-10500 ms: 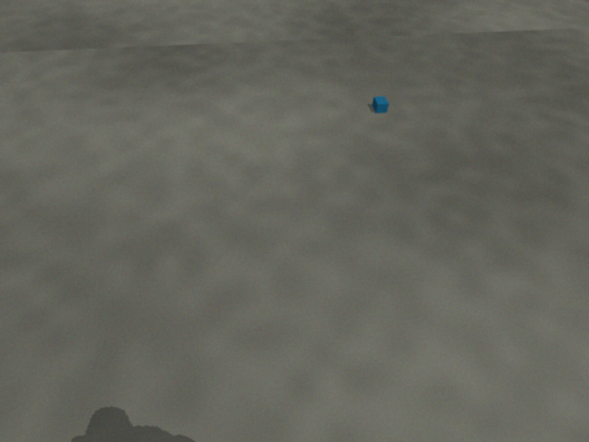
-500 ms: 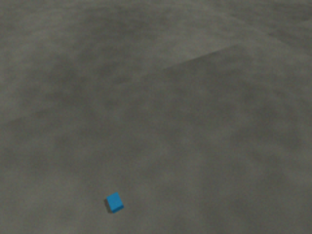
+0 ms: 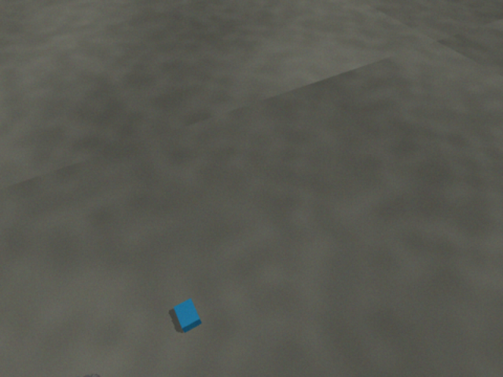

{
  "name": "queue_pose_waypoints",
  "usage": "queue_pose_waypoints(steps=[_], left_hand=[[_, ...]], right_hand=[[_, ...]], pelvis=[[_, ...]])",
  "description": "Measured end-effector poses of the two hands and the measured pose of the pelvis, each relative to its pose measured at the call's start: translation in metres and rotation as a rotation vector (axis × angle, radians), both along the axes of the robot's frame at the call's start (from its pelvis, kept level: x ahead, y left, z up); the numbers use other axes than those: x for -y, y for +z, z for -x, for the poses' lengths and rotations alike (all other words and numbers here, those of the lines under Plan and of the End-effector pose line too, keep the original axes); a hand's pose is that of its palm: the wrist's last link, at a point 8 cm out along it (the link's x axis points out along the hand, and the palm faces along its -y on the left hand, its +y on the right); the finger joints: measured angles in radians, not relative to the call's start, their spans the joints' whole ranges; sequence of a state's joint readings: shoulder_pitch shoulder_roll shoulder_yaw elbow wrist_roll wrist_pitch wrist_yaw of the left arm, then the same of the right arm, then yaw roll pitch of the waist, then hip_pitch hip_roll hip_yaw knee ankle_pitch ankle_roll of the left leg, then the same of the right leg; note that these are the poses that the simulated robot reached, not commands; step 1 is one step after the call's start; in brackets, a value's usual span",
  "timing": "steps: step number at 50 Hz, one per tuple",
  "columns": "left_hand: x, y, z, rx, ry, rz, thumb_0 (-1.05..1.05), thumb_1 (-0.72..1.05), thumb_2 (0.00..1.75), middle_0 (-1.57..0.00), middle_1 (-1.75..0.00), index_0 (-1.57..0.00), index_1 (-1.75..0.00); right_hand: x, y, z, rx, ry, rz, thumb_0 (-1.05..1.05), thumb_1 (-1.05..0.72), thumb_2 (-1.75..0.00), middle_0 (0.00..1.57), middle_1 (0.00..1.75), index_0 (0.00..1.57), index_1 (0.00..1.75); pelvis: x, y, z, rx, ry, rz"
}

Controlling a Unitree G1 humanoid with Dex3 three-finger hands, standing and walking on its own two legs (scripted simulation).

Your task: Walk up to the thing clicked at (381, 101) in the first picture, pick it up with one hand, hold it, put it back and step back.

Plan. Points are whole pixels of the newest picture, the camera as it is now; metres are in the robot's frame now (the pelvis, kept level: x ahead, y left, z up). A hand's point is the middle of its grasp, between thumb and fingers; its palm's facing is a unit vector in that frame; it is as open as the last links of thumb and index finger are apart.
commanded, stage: rise first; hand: left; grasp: from above
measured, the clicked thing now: (187, 315) +0.44 +0.24 -0.75
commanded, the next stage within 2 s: none
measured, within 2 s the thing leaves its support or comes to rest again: neither
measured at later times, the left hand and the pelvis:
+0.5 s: hand out of the picture +0.13 +0.26 -0.21, palm faces -0.12 -0.88 -0.46, open 13.7 cm; pelvis -0.01 +0.01 -0.06, yaw -1 degrees
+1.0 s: hand out of the picture +0.16 +0.29 -0.32, palm faces -0.34 -0.65 -0.68, open 14.3 cm; pelvis -0.04 +0.01 -0.17, yaw +0 degrees
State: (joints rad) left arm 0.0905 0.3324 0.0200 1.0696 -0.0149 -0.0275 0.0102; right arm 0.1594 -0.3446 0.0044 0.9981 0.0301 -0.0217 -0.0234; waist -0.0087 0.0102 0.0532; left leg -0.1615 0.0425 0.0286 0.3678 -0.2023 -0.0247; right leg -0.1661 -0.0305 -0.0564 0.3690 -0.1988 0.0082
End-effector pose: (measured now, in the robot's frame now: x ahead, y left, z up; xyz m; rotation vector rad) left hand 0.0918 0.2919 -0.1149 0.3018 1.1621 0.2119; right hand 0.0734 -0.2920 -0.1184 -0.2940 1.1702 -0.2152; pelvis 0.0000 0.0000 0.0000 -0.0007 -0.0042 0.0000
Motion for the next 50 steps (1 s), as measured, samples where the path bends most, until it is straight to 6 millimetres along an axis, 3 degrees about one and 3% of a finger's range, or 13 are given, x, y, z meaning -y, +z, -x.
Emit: queue_pose_waypoints(steps=[6, 10, 18, 23, 32, 40, 45, 50], left_hand=[[0.001, -0.011, -0.045, 0.053, -0.051, 0.003, 0.01, 0.60, 0.91, -0.20, -0.58, -0.20, -0.57], [-0.002, -0.015, -0.059, 0.070, -0.097, -0.031, 0.01, 0.35, 0.91, -0.19, -0.76, -0.20, -0.73], [-0.007, -0.031, -0.048, -0.004, -0.115, -0.097, 0.00, -0.21, 0.94, -0.15, -0.96, -0.16, -0.94], [-0.008, -0.048, -0.040, 0.000, -0.129, -0.113, 0.00, -0.42, 0.96, -0.13, -1.02, -0.14, -1.00], [-0.011, -0.067, -0.034, 0.008, -0.193, -0.174, 0.00, -0.56, 0.99, -0.11, -1.05, -0.10, -1.05], [-0.012, -0.084, -0.033, -0.015, -0.235, -0.232, 0.00, -0.57, 0.99, -0.09, -1.06, -0.09, -1.06], [-0.020, -0.115, -0.048, -0.019, -0.304, -0.306, 0.00, -0.57, 0.99, -0.09, -1.06, -0.08, -1.06], [-0.022, -0.155, -0.076, 0.018, -0.435, -0.409, 0.00, -0.57, 0.99, -0.09, -1.05, -0.08, -1.05]], right_hand=[[-0.022, -0.009, -0.003, 0.066, -0.006, -0.039, 0.00, -0.99, -0.92, 0.20, 0.30, 0.20, 0.30], [-0.033, -0.015, 0.002, 0.085, -0.026, -0.062, 0.00, -1.01, -0.92, 0.21, 0.30, 0.20, 0.30], [-0.043, -0.024, -0.008, 0.154, -0.017, -0.074, 0.01, -0.99, -0.92, 0.21, 0.30, 0.21, 0.30], [-0.044, -0.032, -0.026, 0.216, 0.021, -0.048, 0.01, -0.98, -0.91, 0.21, 0.30, 0.21, 0.30], [-0.051, -0.046, -0.056, 0.307, 0.072, -0.026, 0.01, -0.96, -0.91, 0.21, 0.30, 0.20, 0.30], [-0.060, -0.065, -0.069, 0.357, 0.093, -0.036, 0.01, -0.94, -0.90, 0.21, 0.30, 0.21, 0.30], [-0.059, -0.093, -0.070, 0.366, 0.122, -0.029, 0.01, -0.93, -0.90, 0.21, 0.30, 0.21, 0.30], [-0.049, -0.139, -0.066, 0.341, 0.135, -0.020, 0.01, -0.92, -0.90, 0.21, 0.30, 0.21, 0.30]], pelvis=[[0.000, -0.011, 0.013, -0.087, -0.002, 0.000], [-0.002, -0.019, 0.013, -0.125, -0.011, 0.000], [-0.009, -0.036, 0.011, -0.174, -0.011, 0.007], [-0.012, -0.052, 0.012, -0.215, -0.008, 0.012], [-0.015, -0.078, 0.015, -0.272, -0.005, 0.022], [-0.016, -0.099, 0.017, -0.324, -0.001, 0.030], [-0.014, -0.127, 0.025, -0.388, 0.000, 0.026], [-0.012, -0.167, 0.036, -0.466, 0.002, 0.021]])
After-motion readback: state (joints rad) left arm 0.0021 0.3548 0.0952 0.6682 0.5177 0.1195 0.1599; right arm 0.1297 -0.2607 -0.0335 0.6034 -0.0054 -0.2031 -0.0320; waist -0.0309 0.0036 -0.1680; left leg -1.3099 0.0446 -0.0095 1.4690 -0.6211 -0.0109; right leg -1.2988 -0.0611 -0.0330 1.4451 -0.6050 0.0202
